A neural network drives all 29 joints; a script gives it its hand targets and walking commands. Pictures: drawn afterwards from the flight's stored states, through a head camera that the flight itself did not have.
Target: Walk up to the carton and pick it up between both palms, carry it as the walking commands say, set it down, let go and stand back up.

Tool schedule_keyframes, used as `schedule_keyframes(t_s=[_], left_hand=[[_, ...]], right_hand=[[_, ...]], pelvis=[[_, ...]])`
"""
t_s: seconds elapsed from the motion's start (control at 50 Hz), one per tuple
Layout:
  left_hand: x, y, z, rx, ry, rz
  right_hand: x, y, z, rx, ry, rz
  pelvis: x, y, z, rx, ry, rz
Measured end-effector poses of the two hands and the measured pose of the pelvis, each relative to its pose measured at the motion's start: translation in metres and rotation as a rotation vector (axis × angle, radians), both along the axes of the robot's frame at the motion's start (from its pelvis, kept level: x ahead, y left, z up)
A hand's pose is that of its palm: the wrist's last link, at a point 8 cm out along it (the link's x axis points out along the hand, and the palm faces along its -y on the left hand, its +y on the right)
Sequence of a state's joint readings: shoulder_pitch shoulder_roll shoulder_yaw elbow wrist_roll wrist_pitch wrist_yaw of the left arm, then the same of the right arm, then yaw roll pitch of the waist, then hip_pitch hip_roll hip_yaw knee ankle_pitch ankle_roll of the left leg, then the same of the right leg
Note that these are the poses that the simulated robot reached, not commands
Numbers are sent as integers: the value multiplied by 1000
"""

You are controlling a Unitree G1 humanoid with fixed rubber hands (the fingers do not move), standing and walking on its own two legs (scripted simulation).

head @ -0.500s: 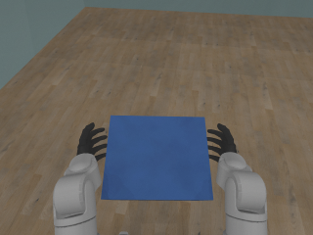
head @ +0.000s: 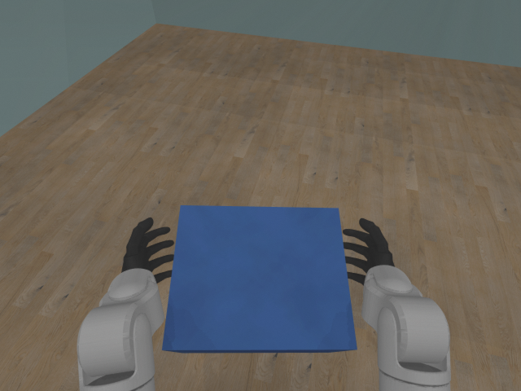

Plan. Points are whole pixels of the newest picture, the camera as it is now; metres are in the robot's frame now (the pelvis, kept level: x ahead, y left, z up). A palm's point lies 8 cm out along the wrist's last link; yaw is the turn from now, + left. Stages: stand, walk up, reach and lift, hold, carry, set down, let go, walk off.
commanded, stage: carry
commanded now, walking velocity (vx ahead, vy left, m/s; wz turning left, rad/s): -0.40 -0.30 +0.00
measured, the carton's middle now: (258, 282) +0.29 +0.02 +0.02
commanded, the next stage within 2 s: none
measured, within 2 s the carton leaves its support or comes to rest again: neither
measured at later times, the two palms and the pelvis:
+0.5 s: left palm out of the picture +0.03 +0.01 +0.11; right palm out of the picture +0.05 -0.30 +0.12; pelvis -0.19 -0.15 +0.01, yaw +3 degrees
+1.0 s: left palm out of the picture -0.04 -0.08 +0.11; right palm out of the picture -0.05 -0.39 +0.11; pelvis -0.29 -0.23 +0.01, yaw +1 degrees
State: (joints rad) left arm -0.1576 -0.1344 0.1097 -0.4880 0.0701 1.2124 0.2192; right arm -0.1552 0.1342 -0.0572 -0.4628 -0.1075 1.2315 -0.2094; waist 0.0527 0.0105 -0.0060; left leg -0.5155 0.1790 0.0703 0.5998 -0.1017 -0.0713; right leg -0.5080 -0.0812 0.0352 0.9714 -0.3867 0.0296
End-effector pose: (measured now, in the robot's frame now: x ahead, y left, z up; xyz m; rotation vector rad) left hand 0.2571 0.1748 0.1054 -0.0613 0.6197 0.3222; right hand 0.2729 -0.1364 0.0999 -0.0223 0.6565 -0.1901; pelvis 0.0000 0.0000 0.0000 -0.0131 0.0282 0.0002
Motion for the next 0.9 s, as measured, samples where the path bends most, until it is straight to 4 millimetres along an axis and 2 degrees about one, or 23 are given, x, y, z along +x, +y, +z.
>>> schedule_keyframes(t_s=[0.06,0.1,0.16,0.24,0.32,0.4,0.46,0.54,0.62,0.7,0.82,0.9], left_hand=[[-23,-38,4,24,-33,-8],[-41,-65,5,66,1,-43],[-70,-98,3,113,79,-92],[-99,-131,3,106,115,-147],[-126,-151,11,53,38,-144],[-162,-157,9,-9,-5,-102],[-200,-160,1,-30,45,-69],[-238,-167,9,14,78,-26],[-252,-182,24,41,34,1],[-257,-208,34,78,16,-21],[-273,-241,21,82,79,-83],[-287,-253,11,62,94,-100]], right_hand=[[-27,-38,-5,23,-35,-7],[-52,-65,-15,62,-10,-39],[-92,-97,-22,86,53,-79],[-130,-128,-16,96,69,-123],[-159,-148,4,52,-6,-126],[-184,-155,19,-14,-44,-81],[-209,-158,21,-38,15,-39],[-234,-165,16,-7,47,2],[-243,-179,19,24,3,24],[-257,-205,14,65,-14,-2],[-291,-239,2,61,47,-61],[-309,-251,0,40,63,-78]], pelvis=[[-26,-34,-10,-6,2,3],[-44,-51,-9,-23,-19,28],[-68,-70,-2,43,-22,25],[-100,-91,5,61,-20,1],[-131,-114,4,45,0,7],[-162,-135,2,44,13,36],[-179,-147,10,52,-19,29],[-196,-161,16,28,-33,38],[-214,-178,14,45,-26,23],[-232,-197,11,37,-16,31],[-258,-217,12,47,-17,40],[-275,-227,10,52,-22,33]])
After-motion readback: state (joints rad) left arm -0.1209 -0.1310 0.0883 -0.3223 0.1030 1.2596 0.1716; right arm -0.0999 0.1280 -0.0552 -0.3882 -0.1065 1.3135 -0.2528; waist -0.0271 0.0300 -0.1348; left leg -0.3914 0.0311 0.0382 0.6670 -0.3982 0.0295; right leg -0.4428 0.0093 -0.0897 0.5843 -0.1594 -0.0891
